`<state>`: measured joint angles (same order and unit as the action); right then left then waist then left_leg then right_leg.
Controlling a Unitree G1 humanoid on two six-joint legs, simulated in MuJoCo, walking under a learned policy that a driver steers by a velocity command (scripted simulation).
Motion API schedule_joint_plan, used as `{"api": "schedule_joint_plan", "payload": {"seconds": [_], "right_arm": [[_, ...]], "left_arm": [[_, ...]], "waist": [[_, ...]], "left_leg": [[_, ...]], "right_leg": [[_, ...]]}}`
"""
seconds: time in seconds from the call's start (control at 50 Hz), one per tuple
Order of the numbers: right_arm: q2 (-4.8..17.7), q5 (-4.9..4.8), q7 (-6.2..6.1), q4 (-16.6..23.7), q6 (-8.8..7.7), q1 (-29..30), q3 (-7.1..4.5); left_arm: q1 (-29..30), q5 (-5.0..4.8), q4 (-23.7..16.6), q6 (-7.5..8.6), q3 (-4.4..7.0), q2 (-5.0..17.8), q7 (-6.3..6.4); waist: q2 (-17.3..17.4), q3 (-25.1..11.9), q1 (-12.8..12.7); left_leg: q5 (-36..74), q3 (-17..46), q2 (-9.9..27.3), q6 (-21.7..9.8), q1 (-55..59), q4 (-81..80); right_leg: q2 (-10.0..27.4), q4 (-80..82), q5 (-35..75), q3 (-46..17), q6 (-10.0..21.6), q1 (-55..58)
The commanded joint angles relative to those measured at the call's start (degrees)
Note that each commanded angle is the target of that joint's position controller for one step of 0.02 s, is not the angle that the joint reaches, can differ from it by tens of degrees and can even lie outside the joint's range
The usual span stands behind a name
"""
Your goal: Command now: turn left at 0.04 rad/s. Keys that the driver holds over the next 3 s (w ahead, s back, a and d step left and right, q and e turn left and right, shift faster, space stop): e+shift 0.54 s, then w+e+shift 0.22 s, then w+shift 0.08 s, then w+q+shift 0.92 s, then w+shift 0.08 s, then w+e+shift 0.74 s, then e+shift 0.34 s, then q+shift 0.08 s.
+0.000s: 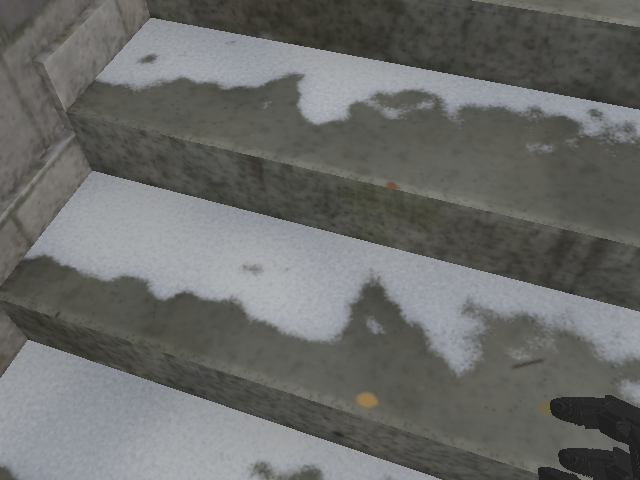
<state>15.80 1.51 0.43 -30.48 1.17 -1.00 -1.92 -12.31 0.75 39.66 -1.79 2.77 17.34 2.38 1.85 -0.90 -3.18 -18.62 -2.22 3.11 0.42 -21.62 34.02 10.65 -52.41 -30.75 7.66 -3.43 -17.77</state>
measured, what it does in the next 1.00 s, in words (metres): climbs, turning right: right foot 0.17 m higher, then left foot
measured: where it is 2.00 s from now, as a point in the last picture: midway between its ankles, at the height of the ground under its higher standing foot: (637, 240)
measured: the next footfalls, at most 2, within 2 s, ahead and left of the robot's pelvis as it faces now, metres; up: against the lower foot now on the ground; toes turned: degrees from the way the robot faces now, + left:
right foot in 0.42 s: +0.11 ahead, -0.20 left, +0.17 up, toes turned -20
left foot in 0.94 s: +0.26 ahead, -0.05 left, +0.16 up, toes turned -39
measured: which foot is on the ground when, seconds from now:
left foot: down 0.00-0.44, up 0.46-0.92, down 0.94-1.00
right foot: up 0.00-0.40, down 0.42-0.94, up 0.96-1.00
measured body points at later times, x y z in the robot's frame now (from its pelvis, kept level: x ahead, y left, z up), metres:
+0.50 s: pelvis +0.04 -0.06 +0.04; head +0.08 -0.09 +0.48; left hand +0.31 +0.10 -0.03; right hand +0.08 -0.37 -0.08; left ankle -0.01 +0.13 -0.67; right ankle +0.08 -0.18 -0.56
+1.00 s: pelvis +0.17 -0.10 +0.15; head +0.16 -0.08 +0.60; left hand +0.49 -0.10 +0.11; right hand +0.03 -0.34 +0.04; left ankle +0.22 -0.02 -0.56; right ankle +0.08 -0.18 -0.51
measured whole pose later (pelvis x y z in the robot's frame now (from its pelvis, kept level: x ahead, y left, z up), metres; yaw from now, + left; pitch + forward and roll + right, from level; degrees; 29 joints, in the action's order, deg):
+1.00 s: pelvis +0.17 -0.10 +0.15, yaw -40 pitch +2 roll +3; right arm 14.4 0.6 0.7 -40.9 -4.7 -23.6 -2.0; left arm -6.8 -1.0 30.9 5.5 -0.6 13.6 -0.8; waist -4.8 -6.5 5.0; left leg -24.3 -5.9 -3.6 -3.6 -19.9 40.6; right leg -2.1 -67.6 -20.0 -7.9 3.5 -31.1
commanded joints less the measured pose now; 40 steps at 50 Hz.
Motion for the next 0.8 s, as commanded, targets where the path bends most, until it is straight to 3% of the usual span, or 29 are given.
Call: {"api": "schedule_joint_plan", "payload": {"seconds": [0.02, 0.04, 0.06, 0.08, 0.1, 0.14, 0.2, 0.26, 0.28, 0.3, 0.36, 0.38, 0.4, 0.42, 0.44, 0.46, 0.48, 0.5, 0.52, 0.54, 0.56, 0.6, 0.64, 0.66, 0.7, 0.72, 0.74, 0.76, 0.8], "right_arm": [[8.8, 3.00, -0.57, -3.7, 0.37, -20.2, -3.11], [7.8, 0.98, -0.31, -3.6, 0.52, -12.3, -3.13], [4.2, -0.66, -0.46, -3.1, 0.58, -5.6, -1.73], [1.9, -1.10, -0.52, -3.5, 0.33, -2.6, -0.89], [2.3, -0.53, -0.88, -3.4, 0.01, -1.2, -0.86], [5.1, 0.48, -2.10, -3.4, -0.15, -2.9, -1.68], [4.9, -0.42, -4.36, -5.1, -0.11, -8.5, -1.83], [5.0, -1.02, -6.02, -6.1, -0.30, -11.3, -2.09], [5.0, -1.07, -6.40, -6.7, 0.02, -11.5, -2.13], [5.2, -1.69, -6.54, -6.7, 0.87, -11.4, -2.41], [9.2, -1.68, -6.92, -4.7, 2.31, -5.8, -4.28], [12.1, -2.46, -6.37, -5.7, 3.11, -5.3, -4.92], [13.3, -3.21, -5.78, -6.1, 3.50, -7.5, -5.38], [14.4, -3.27, -5.23, -6.6, 3.73, -6.7, -5.54], [10.8, -2.09, -4.40, -8.7, 3.01, -10.8, -4.31], [11.0, -1.10, -4.30, -7.2, 2.73, -7.8, -3.82], [8.4, -1.42, -3.07, -3.3, 1.60, -2.6, -2.64], [5.7, -1.62, -0.40, -2.8, 0.14, -1.7, -2.07], [3.5, -2.55, 1.30, -3.4, -0.73, -1.9, -1.50], [2.3, -2.51, 1.55, -1.6, -1.41, 0.2, -1.08], [0.5, -1.62, 1.28, -0.4, -2.53, -1.1, -0.31], [-0.8, -1.02, 1.51, 0.6, -3.98, -4.5, 0.40], [-1.1, -0.21, 1.79, 1.9, -5.03, -4.1, 1.09], [-1.7, -0.15, 1.40, 2.3, -5.29, -4.5, 1.73], [-1.3, 0.38, 0.51, 2.5, -5.37, -2.8, 1.93], [0.0, 0.52, -0.24, 2.0, -5.25, -4.0, 1.95], [0.5, 0.41, -1.02, 1.9, -5.06, -3.1, 1.75], [0.9, -0.78, -1.62, 1.1, -5.11, -3.0, 1.35], [1.4, -1.47, -2.28, -1.2, -4.80, -10.1, 0.89]], "left_arm": [[-5.9, -3.22, 4.2, 3.01, -0.75, -0.3, -3.40], [-1.5, -4.47, 2.5, 2.19, -0.40, 0.0, -3.37], [1.8, -4.22, 1.8, 0.90, -0.29, 0.6, -2.22], [1.4, -3.20, 2.1, -0.51, 0.16, 1.5, -1.16], [0.8, -2.27, 1.4, -1.51, 0.73, 1.9, -0.13], [1.2, -1.79, -1.8, -2.29, 0.79, 0.5, 1.66], [3.4, -1.13, -7.2, -3.12, -0.08, -1.8, 2.73], [5.8, -0.28, -11.9, -3.17, -1.10, -3.0, 2.00], [6.1, 0.14, -13.9, -3.21, -1.51, -4.0, 1.46], [6.3, 0.25, -15.3, -3.06, -2.29, -4.4, 0.86], [8.3, 0.32, -18.2, -2.18, -3.95, -6.7, -0.75], [9.0, -0.87, -18.6, -1.95, -5.33, -9.1, -1.37], [9.6, -1.80, -18.6, -1.76, -4.65, -6.5, -2.07], [7.6, -2.08, -18.1, -1.82, -4.05, -4.6, -2.44], [-0.1, -1.18, -13.6, -0.70, -1.94, 0.2, -2.04], [-8.9, -1.47, -11.3, -0.08, 0.48, 4.7, -1.39], [-15.0, -1.01, -10.9, -0.06, 2.79, 10.8, -0.76], [-8.9, 1.20, -14.2, 0.99, 3.10, 13.4, -0.08], [-4.8, 1.57, -14.9, 2.29, 2.20, 12.3, -0.46], [-2.8, 0.07, -14.7, 2.93, 1.41, 8.9, -0.71], [-4.9, -1.30, -12.5, 3.28, 0.71, 5.6, -1.29], [-6.9, -1.46, -8.9, 3.77, -0.08, 1.9, -1.68], [-9.2, -2.04, -6.8, 5.17, -0.24, 0.4, -1.72], [-9.9, -2.65, -5.9, 5.54, -0.23, 1.0, -2.07], [-9.6, -2.94, -5.9, 5.58, -0.37, -0.4, -1.81], [-6.2, -2.76, -7.2, 5.18, -0.09, 2.0, -1.47], [-6.1, -2.45, -7.6, 4.73, -0.06, 2.0, -0.92], [-3.7, -2.00, -9.0, 5.14, -0.16, 2.5, -0.61], [3.8, -0.88, -10.7, 5.70, -0.48, 3.7, -0.50]], "waist": [[6.9, -25.5, 9.4], [7.7, -15.0, 6.1], [8.2, -4.5, 4.1], [8.2, -0.5, 2.5], [6.9, 0.0, 1.5], [7.0, -0.4, 2.2], [8.3, -0.3, 3.2], [7.1, -0.8, 3.4], [7.7, -0.3, 2.2], [6.9, -0.6, 1.2], [6.3, -1.9, -0.5], [10.0, -2.9, -0.3], [9.2, -3.9, 1.3], [8.7, -5.1, 0.3], [2.5, -7.9, 0.2], [-2.8, -11.7, -5.0], [-19.5, -17.1, -7.9], [-20.6, -21.3, -4.3], [-13.5, -18.2, -2.5], [-10.2, -11.9, -1.5], [-8.9, -7.3, 0.6], [-11.2, -3.6, 3.7], [-9.9, -2.0, 3.9], [-9.0, -1.9, 4.7], [-6.7, -0.9, 4.7], [-7.5, -1.0, 6.0], [-7.6, -0.6, 5.9], [-7.8, -1.4, 6.4], [-11.8, -3.9, 10.7]], "left_leg": [[74.9, 16.2, 26.2, -23.4, 31.8, -4.6], [52.8, 13.3, 21.1, -19.4, 24.2, -8.3], [42.4, 9.1, 17.3, -15.1, 15.9, -10.4], [41.1, 5.4, 16.0, -13.1, 9.1, -12.0], [44.1, 3.4, 16.3, -13.0, 6.7, -12.8], [45.3, 2.9, 19.7, -14.1, 10.1, -14.7], [34.7, 1.8, 22.2, -13.0, 18.7, -17.5], [28.7, -1.5, 22.4, -11.9, 25.0, -20.0], [31.2, -2.2, 22.6, -11.7, 24.8, -19.1], [27.9, -4.1, 20.0, -11.4, 25.5, -18.3], [22.9, -8.9, 16.7, -9.6, 20.7, -20.3], [28.6, -10.3, 16.4, -9.9, 16.9, -22.0], [35.6, -10.1, 17.7, -10.2, 18.3, -20.4], [43.3, -10.4, 19.3, -9.7, 21.2, -18.3], [69.0, -14.3, 13.8, -7.5, 20.5, -7.9], [73.7, -14.5, 9.0, -2.7, 11.0, 7.3], [25.2, -10.3, 1.7, 0.2, -5.1, 26.8], [-1.2, 5.3, -6.5, -0.2, -14.5, 48.1], [-0.3, 12.0, -7.3, -1.8, -19.0, 60.9], [0.8, 12.6, -6.4, -2.9, -21.3, 64.0], [1.9, 11.3, -5.1, -3.9, -23.8, 64.9], [1.9, 9.0, -5.0, -4.3, -25.0, 69.8], [3.5, 10.0, -4.6, -4.9, -27.3, 69.9], [3.3, 9.7, -4.0, -5.0, -26.7, 64.0], [2.3, 9.7, -3.4, -4.5, -24.4, 53.0], [-1.7, 5.2, -4.0, -3.5, -19.4, 43.2], [-3.0, 3.0, -4.9, -2.1, -15.3, 36.1], [-0.6, -0.3, -6.2, -0.9, -9.7, 30.7], [6.3, -3.2, -6.3, 0.7, 1.8, 28.4]], "right_leg": [[-7.6, -41.6, -10.7, -17.2, -2.0, -20.4], [-6.4, -41.7, -8.9, -15.8, -2.4, -24.8], [-6.1, -41.1, -7.2, -14.3, -3.5, -25.9], [-7.5, -42.5, -5.0, -11.8, -4.2, -22.5], [-9.3, -46.4, -2.6, -9.9, -4.6, -20.5], [-11.3, -56.2, -1.6, -8.3, -4.7, -26.4], [-9.8, -63.9, -3.8, -10.8, -3.7, -38.6], [-7.6, -64.7, -4.7, -11.3, -3.8, -45.9], [-6.4, -65.9, -5.6, -12.4, -3.5, -48.0], [-5.7, -60.1, -5.5, -11.1, -3.5, -49.5], [-1.9, -35.3, 1.5, -7.6, -3.0, -40.3], [-4.7, -22.4, -13.5, -1.8, 0.0, -30.6], [-6.1, -18.1, -13.3, 1.0, 1.4, -26.4], [-6.8, -13.2, -8.4, 2.0, 2.9, -24.0], [-14.1, -14.6, 6.4, -0.5, 8.4, -18.6], [-13.7, -9.3, 9.7, -11.4, 14.7, -7.1], [-6.9, 10.0, 5.7, -35.5, 21.9, 6.4], [-3.0, 25.3, -10.6, -58.3, 24.9, 8.1], [0.7, 28.9, -13.2, -59.1, 21.9, 3.5], [-0.3, 26.5, -9.9, -54.6, 19.1, -2.5], [-2.9, 24.6, -15.7, -49.4, 16.7, -4.5], [-6.8, 23.6, -20.2, -43.5, 15.1, -7.1], [-7.9, 25.5, -15.8, -42.0, 15.2, -5.5], [-8.9, 26.1, -10.8, -37.5, 14.6, -3.8], [-9.4, 29.3, -4.6, -35.9, 14.7, -4.7], [-10.1, 33.3, -2.7, -33.0, 14.7, -7.6], [-10.3, 35.6, -1.5, -32.1, 15.0, -10.1], [-9.3, 37.4, 1.9, -31.4, 14.9, -12.3], [-10.0, 37.0, 7.7, -25.7, 14.1, -17.7]]}}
